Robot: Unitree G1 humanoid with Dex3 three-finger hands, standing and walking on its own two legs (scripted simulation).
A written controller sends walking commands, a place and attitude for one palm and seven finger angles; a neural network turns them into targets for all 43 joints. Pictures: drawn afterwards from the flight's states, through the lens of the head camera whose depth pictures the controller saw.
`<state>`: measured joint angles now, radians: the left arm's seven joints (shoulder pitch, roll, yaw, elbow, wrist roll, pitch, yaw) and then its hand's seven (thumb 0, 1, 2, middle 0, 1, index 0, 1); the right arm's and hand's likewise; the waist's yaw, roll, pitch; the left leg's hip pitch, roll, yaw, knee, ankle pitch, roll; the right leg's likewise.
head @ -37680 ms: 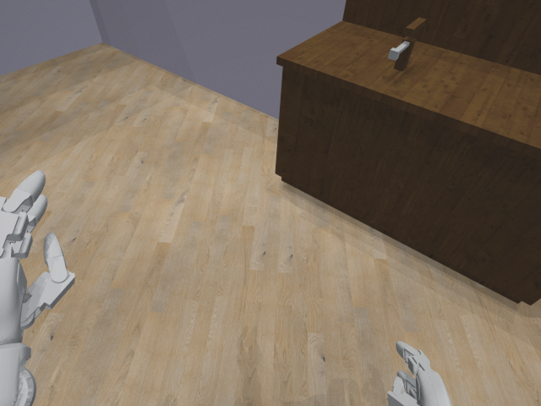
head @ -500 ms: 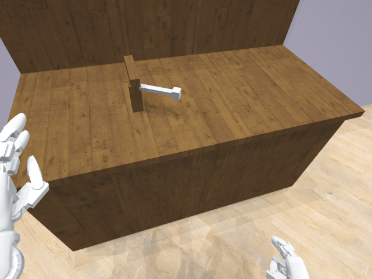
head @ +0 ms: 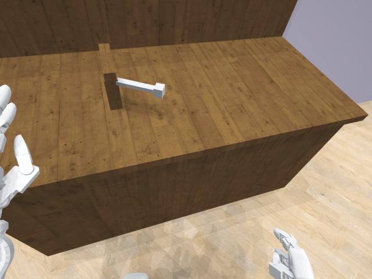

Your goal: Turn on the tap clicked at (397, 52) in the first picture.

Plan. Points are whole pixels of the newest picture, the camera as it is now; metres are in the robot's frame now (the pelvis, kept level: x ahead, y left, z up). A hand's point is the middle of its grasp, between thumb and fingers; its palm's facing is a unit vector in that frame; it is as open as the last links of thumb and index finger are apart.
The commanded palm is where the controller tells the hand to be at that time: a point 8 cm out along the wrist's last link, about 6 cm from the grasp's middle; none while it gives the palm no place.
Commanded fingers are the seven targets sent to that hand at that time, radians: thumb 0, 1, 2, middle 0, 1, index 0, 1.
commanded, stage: shuffle to correct the standing spot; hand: left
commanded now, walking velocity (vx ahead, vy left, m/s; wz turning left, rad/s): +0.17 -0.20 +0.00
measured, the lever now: (159, 90) +0.55 +0.12 +0.07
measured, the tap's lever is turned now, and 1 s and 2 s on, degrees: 59 59 59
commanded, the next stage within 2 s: come to a stop and stand still in 0.58 s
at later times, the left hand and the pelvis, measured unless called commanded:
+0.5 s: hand (134, 126) +0.32 +0.13 +0.18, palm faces +0.39 -0.86 -0.32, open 7.4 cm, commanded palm +0.26 +0.17 +0.20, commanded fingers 0.00 0.90 0.90 -0.20 -0.30 -0.20 -0.30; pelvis +0.10 -0.11 -0.01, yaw +1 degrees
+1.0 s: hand (202, 112) +0.36 +0.02 +0.20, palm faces +0.41 -0.81 -0.41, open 7.4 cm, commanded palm +0.30 +0.07 +0.20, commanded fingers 0.00 0.90 0.90 -0.20 -0.30 -0.20 -0.30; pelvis +0.15 -0.22 +0.02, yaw +3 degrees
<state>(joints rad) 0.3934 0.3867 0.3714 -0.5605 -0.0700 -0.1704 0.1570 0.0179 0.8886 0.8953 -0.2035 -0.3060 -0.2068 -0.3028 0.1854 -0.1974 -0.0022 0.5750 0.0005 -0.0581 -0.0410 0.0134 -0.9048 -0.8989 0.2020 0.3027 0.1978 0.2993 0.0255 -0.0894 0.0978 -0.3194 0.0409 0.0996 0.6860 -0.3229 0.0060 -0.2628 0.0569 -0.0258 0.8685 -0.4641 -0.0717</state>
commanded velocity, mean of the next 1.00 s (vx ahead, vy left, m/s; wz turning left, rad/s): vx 0.04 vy -0.04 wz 0.00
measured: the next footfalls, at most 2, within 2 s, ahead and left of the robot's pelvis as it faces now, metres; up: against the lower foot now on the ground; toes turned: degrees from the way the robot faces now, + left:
right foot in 0.28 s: +0.21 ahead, -0.21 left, +0.00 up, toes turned -5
left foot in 0.48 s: +0.17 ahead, +0.01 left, +0.00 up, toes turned +5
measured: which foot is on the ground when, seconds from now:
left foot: down 0.00-0.28, up 0.30-0.46, down 0.48-0.74, up 0.76-1.00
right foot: up 0.00-0.26, down 0.28-0.48, up 0.50-0.72, down 0.74-1.00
